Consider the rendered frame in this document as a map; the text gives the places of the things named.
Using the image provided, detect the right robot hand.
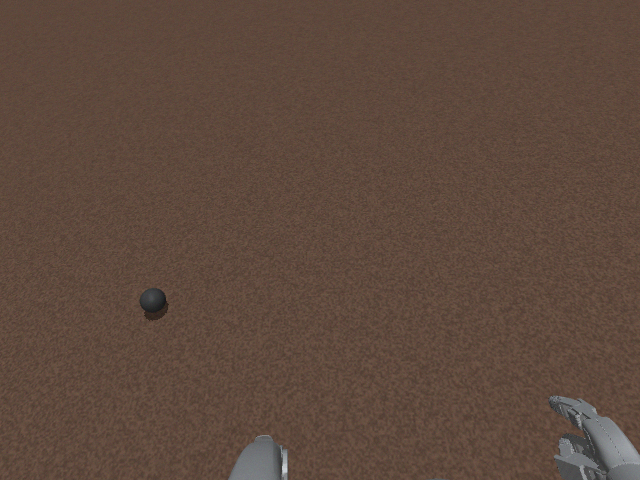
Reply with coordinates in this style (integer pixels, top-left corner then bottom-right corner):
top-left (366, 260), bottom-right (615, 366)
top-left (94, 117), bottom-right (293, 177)
top-left (548, 396), bottom-right (640, 480)

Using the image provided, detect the right robot arm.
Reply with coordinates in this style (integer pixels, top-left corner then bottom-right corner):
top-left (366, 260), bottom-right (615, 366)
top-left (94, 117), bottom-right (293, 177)
top-left (606, 464), bottom-right (640, 480)

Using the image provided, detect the ball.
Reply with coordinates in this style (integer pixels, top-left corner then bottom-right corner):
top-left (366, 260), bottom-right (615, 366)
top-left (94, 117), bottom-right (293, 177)
top-left (140, 288), bottom-right (166, 313)

